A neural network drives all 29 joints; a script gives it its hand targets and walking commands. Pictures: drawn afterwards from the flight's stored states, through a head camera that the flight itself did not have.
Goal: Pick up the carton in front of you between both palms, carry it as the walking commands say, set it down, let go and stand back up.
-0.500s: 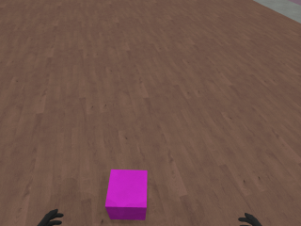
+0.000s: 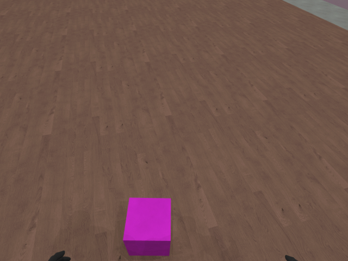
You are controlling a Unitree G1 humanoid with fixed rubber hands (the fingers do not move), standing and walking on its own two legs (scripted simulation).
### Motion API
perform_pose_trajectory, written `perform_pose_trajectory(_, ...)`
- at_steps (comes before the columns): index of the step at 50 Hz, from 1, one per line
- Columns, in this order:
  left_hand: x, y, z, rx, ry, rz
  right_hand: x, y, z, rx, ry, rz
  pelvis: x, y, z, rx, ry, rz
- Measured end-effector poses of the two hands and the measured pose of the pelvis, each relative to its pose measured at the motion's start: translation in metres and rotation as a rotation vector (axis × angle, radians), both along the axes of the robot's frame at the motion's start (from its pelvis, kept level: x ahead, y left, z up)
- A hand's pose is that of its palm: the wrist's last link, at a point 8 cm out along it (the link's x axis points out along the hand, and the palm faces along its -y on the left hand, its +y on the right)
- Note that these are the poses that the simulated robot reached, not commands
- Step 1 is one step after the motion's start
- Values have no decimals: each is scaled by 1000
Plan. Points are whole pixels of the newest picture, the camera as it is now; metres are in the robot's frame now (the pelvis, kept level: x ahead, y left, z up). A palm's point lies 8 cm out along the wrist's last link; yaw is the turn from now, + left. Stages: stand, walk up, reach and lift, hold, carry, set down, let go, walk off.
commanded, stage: stand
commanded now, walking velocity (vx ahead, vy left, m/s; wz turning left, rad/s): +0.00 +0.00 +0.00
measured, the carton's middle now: (149, 227) +0.45 +0.11 -0.65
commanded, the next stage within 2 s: none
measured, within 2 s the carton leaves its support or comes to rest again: neither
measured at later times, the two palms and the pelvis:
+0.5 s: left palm out of the picture +0.07 +0.30 -0.10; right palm out of the picture +0.08 -0.30 -0.09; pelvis -0.02 +0.00 +0.01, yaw +0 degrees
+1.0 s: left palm out of the picture +0.06 +0.31 -0.10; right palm out of the picture +0.07 -0.31 -0.09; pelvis -0.03 +0.00 +0.01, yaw +0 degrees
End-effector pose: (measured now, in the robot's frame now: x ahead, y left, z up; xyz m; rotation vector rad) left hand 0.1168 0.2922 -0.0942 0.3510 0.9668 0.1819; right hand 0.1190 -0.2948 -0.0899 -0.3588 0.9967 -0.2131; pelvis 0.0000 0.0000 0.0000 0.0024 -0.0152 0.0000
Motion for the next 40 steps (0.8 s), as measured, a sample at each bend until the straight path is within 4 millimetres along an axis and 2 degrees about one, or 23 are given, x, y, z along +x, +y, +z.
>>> perform_pose_trajectory(20,-40,9,-4,9,78,23,-28,-9,0,-8,54,-6,-18,0,4,-4,-21,2)
perform_pose_trajectory(40,-56,18,-5,16,124,40,-45,-12,-2,-15,98,-13,-27,2,7,-5,-26,4)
